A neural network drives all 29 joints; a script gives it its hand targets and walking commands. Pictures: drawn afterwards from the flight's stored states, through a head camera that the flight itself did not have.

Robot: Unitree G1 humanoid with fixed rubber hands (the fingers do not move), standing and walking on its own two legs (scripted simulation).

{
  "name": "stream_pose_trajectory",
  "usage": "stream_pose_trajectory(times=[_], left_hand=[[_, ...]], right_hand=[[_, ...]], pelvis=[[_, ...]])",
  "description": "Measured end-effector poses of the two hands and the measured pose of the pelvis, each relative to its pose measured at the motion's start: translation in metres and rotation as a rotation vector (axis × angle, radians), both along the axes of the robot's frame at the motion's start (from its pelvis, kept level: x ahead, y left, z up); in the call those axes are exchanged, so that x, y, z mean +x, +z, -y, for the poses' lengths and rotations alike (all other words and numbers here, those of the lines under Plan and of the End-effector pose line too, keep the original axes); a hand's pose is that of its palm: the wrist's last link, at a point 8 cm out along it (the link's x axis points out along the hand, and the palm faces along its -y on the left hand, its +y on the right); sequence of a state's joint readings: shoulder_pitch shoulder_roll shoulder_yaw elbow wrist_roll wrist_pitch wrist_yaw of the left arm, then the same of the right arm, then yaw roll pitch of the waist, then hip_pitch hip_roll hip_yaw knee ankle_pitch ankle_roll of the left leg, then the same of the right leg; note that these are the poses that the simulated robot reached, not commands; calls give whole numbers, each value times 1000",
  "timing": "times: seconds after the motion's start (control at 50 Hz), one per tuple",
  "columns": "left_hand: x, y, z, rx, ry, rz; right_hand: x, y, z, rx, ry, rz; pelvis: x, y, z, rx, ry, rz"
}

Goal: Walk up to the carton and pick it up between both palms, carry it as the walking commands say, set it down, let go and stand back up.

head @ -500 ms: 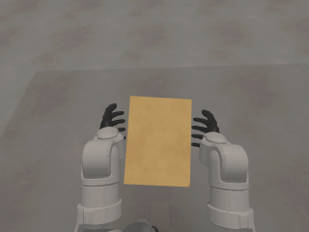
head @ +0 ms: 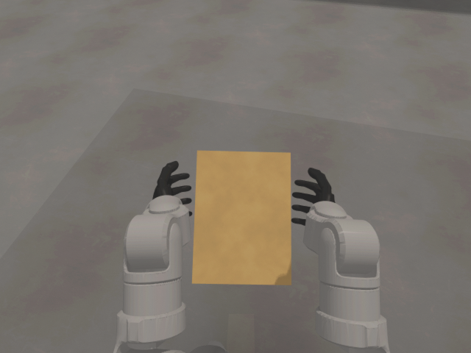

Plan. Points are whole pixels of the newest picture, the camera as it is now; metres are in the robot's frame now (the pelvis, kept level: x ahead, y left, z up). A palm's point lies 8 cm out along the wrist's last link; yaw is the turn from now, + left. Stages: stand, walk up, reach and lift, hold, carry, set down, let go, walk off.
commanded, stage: carry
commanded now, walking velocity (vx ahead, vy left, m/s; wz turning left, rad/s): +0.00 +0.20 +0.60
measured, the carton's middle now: (241, 216) +0.37 +0.01 -0.01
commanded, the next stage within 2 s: none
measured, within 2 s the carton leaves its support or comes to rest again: neither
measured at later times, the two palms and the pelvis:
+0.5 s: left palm (30, 236) +0.29 +0.31 +0.09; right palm (192, 204) +0.34 +0.08 +0.09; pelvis +0.00 +0.11 +0.00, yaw +15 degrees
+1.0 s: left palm out of the picture +0.24 +0.30 +0.13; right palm (188, 211) +0.31 +0.08 +0.13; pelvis -0.04 +0.10 +0.02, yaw +17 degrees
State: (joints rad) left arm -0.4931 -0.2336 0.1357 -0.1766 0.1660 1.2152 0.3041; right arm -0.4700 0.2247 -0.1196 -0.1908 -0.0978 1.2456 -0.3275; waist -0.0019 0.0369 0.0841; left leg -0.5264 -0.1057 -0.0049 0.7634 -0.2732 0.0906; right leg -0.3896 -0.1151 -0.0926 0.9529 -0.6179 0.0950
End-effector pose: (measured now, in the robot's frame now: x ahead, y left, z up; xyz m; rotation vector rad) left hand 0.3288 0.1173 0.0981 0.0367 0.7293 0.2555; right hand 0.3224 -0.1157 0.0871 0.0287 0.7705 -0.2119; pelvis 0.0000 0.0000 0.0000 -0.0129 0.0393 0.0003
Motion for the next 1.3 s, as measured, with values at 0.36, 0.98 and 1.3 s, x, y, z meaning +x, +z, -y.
stream_pose_trajectory(times=[0.36,0.98,1.3], left_hand=[[-27,-4,-137,7,180,-12],[-82,32,-189,20,267,60],[-143,56,-155,44,278,22]], right_hand=[[22,5,-140,-2,181,29],[-12,37,-197,39,260,81],[-63,62,-167,5,301,75]], pelvis=[[3,-3,-78,11,223,-27],[-36,17,-104,-18,289,-35],[-63,18,-73,-14,332,22]])
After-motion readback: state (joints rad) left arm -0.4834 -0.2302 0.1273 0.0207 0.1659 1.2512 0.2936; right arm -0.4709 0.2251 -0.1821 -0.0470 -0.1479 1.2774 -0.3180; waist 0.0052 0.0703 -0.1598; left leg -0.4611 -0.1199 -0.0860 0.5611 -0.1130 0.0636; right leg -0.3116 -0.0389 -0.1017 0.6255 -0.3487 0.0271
